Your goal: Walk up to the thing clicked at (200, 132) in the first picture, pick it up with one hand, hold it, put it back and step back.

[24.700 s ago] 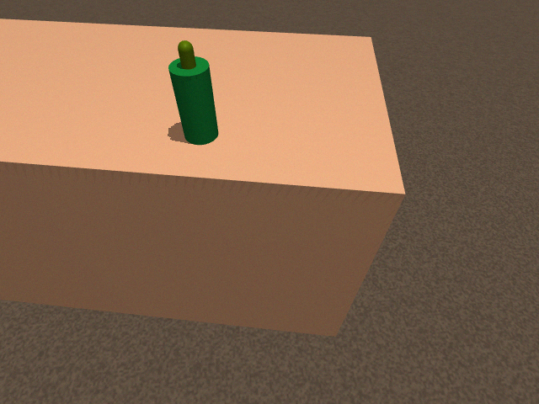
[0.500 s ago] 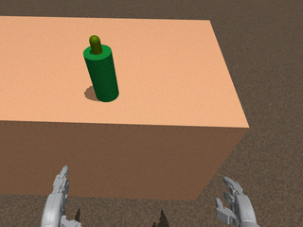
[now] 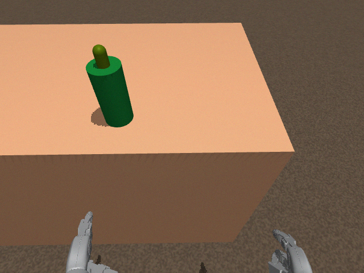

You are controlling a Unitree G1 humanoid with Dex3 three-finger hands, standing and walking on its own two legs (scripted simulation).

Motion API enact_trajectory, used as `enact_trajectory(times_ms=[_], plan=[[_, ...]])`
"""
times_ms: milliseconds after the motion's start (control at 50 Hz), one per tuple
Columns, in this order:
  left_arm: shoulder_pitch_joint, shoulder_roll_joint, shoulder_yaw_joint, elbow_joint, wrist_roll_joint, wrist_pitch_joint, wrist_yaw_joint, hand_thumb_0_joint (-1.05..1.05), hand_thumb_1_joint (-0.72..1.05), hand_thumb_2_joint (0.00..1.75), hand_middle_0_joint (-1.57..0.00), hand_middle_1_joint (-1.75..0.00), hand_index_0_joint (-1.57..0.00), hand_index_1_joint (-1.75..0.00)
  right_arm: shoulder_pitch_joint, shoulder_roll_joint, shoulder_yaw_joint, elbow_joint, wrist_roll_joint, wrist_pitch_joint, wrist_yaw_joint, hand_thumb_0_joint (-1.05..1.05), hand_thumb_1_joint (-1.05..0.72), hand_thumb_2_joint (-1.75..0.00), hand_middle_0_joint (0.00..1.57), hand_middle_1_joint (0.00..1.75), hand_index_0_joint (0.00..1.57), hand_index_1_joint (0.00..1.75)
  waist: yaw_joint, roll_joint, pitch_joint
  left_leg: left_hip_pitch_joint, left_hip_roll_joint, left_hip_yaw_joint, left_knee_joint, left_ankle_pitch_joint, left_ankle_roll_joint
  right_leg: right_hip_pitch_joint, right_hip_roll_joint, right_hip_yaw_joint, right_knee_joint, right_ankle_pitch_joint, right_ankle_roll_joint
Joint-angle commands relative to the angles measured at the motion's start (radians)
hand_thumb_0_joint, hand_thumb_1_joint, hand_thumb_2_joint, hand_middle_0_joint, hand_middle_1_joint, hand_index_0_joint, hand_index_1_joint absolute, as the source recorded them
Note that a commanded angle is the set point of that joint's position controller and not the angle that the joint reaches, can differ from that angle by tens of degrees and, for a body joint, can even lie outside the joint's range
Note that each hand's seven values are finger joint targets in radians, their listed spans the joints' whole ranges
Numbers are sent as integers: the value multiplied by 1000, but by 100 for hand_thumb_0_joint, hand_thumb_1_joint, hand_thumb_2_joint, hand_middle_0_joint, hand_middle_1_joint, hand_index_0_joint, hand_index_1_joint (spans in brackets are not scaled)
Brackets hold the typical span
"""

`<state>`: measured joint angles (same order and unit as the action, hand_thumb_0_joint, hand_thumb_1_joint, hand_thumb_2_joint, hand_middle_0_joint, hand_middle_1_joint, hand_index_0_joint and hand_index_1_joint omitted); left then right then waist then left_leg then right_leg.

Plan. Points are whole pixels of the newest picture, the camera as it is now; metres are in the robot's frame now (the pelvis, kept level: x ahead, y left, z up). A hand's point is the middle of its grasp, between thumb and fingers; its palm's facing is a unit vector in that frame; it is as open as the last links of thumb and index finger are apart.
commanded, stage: home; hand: left
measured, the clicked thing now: (110, 86) +0.48 +0.17 +0.15
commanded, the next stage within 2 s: stand in 1.70 s
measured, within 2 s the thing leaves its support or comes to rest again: neither
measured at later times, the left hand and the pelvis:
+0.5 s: hand out of the picture +0.03 +0.27 -0.13, palm faces -0.04 -0.91 -0.40, open 17.4 cm; pelvis -0.03 +0.00 +0.01, yaw +1 degrees
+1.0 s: hand out of the picture +0.01 +0.27 -0.13, palm faces -0.03 -0.93 -0.37, open 17.5 cm; pelvis -0.03 +0.00 +0.03, yaw +1 degrees
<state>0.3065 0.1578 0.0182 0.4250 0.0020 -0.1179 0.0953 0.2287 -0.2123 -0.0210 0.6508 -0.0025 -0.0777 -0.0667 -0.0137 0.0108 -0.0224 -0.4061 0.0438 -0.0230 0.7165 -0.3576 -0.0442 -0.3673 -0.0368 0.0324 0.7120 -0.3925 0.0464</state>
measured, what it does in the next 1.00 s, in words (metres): stands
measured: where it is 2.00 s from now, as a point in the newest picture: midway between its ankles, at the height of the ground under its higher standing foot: outside the picture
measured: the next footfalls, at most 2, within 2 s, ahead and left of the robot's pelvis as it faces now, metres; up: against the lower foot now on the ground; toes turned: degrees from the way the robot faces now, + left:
none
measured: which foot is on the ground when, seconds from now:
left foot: down 0.00-1.00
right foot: down 0.00-1.00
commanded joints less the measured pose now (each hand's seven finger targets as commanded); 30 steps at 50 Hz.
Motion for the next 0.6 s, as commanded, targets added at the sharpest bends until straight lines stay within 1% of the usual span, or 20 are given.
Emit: enact_trajectory(times_ms=[0, 20, 40, 60, 80, 100, 120, 140, 160, 220, 280, 340, 380, 400, 440, 480, 500, 520, 540, 580], plan=[[-25, 132, 66, -200, -5, -43, 19, 0, -54, 6, -5, -5, -5, -5, -85, -128, -42, -161, 8, -39, -2, 0, -90, -90, 20, 30, 20, 30, 32, -6, -107, 74, -32, 75, -92, 231, 23, 9, 43, -88, -106, 249, -34], [-29, 129, 65, -173, -4, -36, 19, 0, -54, 6, -5, -5, -5, -5, -81, -120, -34, -157, 8, -36, -3, 0, -90, -90, 20, 30, 20, 30, 23, 2, -100, 69, -33, 77, -90, 222, 24, 11, 41, -85, -107, 244, -34], [-7, 369, 92, 67, 55, 14, -10, 0, -55, 6, -5, -5, -5, -5, -51, -280, -83, -30, -58, 5, 24, 0, -90, -91, 20, 30, 20, 30, 4, 9, -133, 133, 41, -14, -46, 334, 62, 59, -72, 20, -66, 419, -104], [6, 375, 95, 79, 58, 31, -20, 0, -56, 5, -5, -5, -5, -5, -38, -283, -85, -18, -57, 20, 33, 0, -90, -90, 20, 30, 20, 30, 7, 8, -179, 145, 36, -18, -35, 373, 80, 83, -71, 25, -45, 458, -118], [7, 363, 83, 91, 56, 36, -26, 0, -57, 4, -5, -5, -5, -5, -59, -276, -80, -11, -54, 26, 39, 0, -90, -90, 20, 30, 20, 30, 10, 7, -177, 152, 37, -24, -28, 403, 85, 79, -74, 24, -47, 489, -120], [1, 345, 74, 98, 50, 36, -31, 0, -57, 4, -5, -5, -5, -5, -60, -266, -76, -7, -48, 25, 42, 0, -90, -90, 20, 30, 20, 30, 9, 9, -177, 176, 40, -25, -35, 416, 86, 68, -73, 21, -55, 477, -113], [-27, 331, 62, 113, 39, 39, -37, 0, -55, 5, -5, -5, -5, -5, -62, -263, -72, 5, -37, 24, 51, 0, -90, -90, 20, 30, 20, 30, 10, 4, -148, 171, 43, -30, -62, 393, 84, 48, -66, 7, -60, 408, -109], [-53, 319, 50, 129, 34, 39, -44, 0, -57, 4, -5, -5, -5, -5, -66, -276, -69, 14, -29, 25, 58, 0, -90, -90, 20, 30, 20, 30, 10, 1, -104, 149, 39, -32, -89, 337, 86, 24, -58, 8, -89, 332, -103], [-68, 326, 44, 151, 31, 43, -47, 0, -55, 5, -5, -5, -5, -5, -70, -273, -67, 31, -26, 28, 61, 0, -90, -90, 20, 30, 20, 30, 7, -7, -81, 139, 40, -39, -95, 295, 88, 15, -58, 13, -101, 284, -104], [-98, 361, 31, 230, 34, 49, -55, 0, -53, 7, -5, -5, -5, -5, -95, -276, -59, 83, -28, 39, 64, 0, -90, -90, 20, 30, 20, 30, 0, -29, -25, 138, 34, -38, -123, 231, 84, -2, -65, 36, -154, 220, -106], [-109, 377, 24, 292, 32, 59, -60, 0, -52, 7, -5, -5, -5, -5, -115, -298, -58, 127, -30, 46, 69, 0, -90, -90, 20, 30, 20, 30, 9, -11, 19, 140, 36, -56, -178, 167, 86, -10, -57, 38, -196, 128, -100], [-113, 393, 17, 351, 32, 64, -65, 0, -53, 7, -5, -5, -5, -5, -128, -310, -51, 172, -26, 53, 72, 0, -90, -90, 20, 30, 20, 30, 14, -15, 24, 144, 41, -73, -222, 130, 86, 19, -56, 40, -234, 104, -95], [-116, 412, 13, 393, 30, 67, -67, 0, -54, 6, -5, -5, -5, -5, -130, -309, -44, 206, -22, 60, 75, 0, -90, -90, 20, 30, 20, 30, 13, -51, 37, 153, 32, -65, -241, 90, 77, 31, -74, 64, -292, 70, -98], [-125, 415, 11, 411, 28, 69, -68, 0, -54, 6, -5, -5, -5, -5, -118, -313, -42, 223, -23, 60, 74, 0, -90, -90, 20, 30, 20, 30, 6, -42, 20, 174, 34, -66, -253, 96, 78, 46, -78, 71, -295, 72, -96], [-132, 418, 5, 442, 26, 74, -69, 0, -56, 5, -5, -5, -5, -5, -122, -328, -37, 255, -22, 60, 76, 0, -90, -90, 20, 30, 20, 30, 12, -16, 29, 168, 46, -84, -295, 87, 76, 71, -72, 59, -310, 64, -91], [-123, 424, 1, 477, 22, 79, -71, 0, -57, 4, -5, -5, -5, -5, -126, -345, -35, 281, -23, 61, 77, 0, -90, -90, 20, 30, 20, 30, 17, 17, 50, 163, 57, -103, -342, 26, 77, 82, -62, 50, -329, 34, -82], [-124, 432, 0, 492, 22, 80, -72, 0, -56, 5, -5, -5, -5, -5, -128, -346, -33, 290, -21, 61, 78, 0, -90, -90, 20, 30, 20, 30, 19, 6, 50, 164, 57, -104, -353, 26, 74, 91, -64, 51, -338, 34, -82], [-125, 429, -1, 506, 20, 78, -73, 0, -57, 4, -5, -5, -5, -5, -121, -351, -30, 302, -21, 60, 77, 0, -90, -90, 20, 30, 20, 30, 19, 11, 32, 166, 57, -100, -352, 51, 77, 126, -69, 54, -340, 71, -80], [-126, 442, 0, 520, 21, 79, -73, 0, -56, 5, -5, -5, -5, -5, -121, -343, -27, 313, -18, 62, 78, 0, -90, -90, 20, 30, 20, 30, 22, -18, 58, 155, 50, -97, -360, 43, 71, 115, -71, 58, -361, 33, -79], [-130, 445, -2, 541, 21, 78, -75, 0, -53, 6, -5, -5, -5, -5, -115, -347, -28, 332, -16, 63, 77, 0, -90, -90, 20, 30, 20, 30, 16, -13, 46, 199, 51, -90, -355, 60, 70, 106, -78, 68, -385, 23, -79]])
